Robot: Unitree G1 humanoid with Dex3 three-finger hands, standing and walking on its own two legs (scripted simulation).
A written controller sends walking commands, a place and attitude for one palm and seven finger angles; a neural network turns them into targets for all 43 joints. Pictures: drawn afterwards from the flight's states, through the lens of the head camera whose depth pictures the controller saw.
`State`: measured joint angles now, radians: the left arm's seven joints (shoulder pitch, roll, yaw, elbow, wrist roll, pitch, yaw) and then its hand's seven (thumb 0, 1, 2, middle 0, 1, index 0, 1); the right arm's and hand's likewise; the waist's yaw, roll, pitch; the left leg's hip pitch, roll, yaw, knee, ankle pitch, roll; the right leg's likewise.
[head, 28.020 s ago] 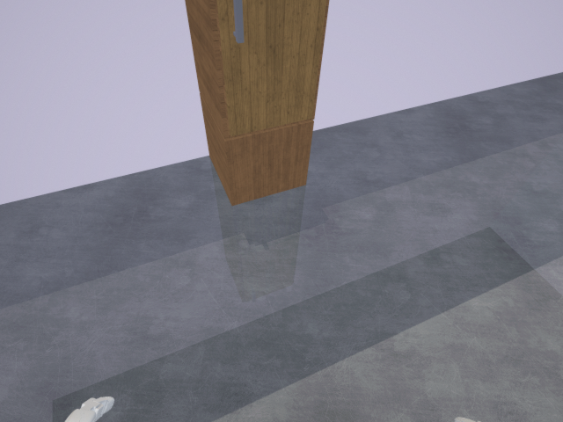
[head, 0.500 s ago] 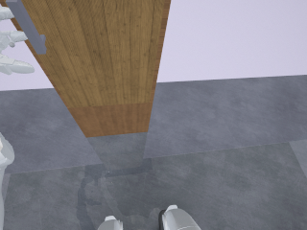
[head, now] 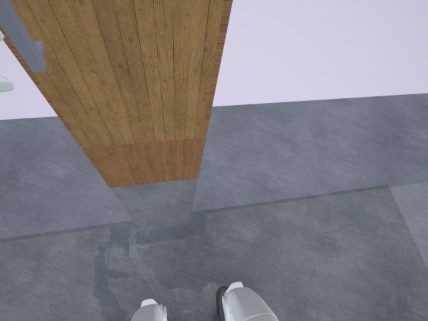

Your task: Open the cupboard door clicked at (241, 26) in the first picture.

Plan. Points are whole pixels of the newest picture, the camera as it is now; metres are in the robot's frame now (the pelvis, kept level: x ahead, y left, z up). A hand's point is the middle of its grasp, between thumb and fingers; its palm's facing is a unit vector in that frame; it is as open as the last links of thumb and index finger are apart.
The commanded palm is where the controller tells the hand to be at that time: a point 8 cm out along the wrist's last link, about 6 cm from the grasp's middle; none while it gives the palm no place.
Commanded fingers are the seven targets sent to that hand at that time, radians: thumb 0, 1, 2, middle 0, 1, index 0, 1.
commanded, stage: move the hooked fingers beside the handle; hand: left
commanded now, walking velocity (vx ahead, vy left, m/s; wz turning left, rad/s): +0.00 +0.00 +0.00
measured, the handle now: (19, 24) +0.58 +0.23 +0.14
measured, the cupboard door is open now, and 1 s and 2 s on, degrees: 0 0 0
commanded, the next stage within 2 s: slide the fingers in behind the handle in 0.98 s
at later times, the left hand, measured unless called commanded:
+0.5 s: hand out of the picture +0.52 +0.29 +0.13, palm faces +0.01 -1.00 +0.01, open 14.0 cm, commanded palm +0.51 +0.34 +0.13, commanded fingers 0.00 -0.50 0.30 -0.30 -1.20 -0.30 -1.20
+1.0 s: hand out of the picture +0.52 +0.30 +0.14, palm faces +0.02 -1.00 +0.02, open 14.0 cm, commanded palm +0.51 +0.34 +0.13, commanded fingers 0.00 -0.50 0.30 -0.30 -1.20 -0.30 -1.20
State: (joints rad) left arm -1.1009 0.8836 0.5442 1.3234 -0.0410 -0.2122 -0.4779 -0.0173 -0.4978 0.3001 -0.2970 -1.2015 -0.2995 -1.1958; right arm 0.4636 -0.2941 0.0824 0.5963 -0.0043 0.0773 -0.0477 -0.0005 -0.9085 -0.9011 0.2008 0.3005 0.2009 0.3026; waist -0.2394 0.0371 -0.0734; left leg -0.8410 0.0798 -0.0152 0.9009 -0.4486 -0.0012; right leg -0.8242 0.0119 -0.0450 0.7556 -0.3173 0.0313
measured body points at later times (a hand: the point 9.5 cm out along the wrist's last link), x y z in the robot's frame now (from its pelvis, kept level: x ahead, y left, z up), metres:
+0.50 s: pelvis +0.00 +0.00 +0.00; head +0.14 +0.04 +0.43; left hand +0.51 +0.35 +0.14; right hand -0.01 -0.27 -0.09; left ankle -0.03 +0.11 -0.69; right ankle +0.01 -0.15 -0.69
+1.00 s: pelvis -0.01 +0.00 -0.01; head +0.14 +0.04 +0.42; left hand +0.51 +0.36 +0.14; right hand -0.06 -0.26 -0.09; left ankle -0.03 +0.11 -0.69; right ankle +0.01 -0.15 -0.69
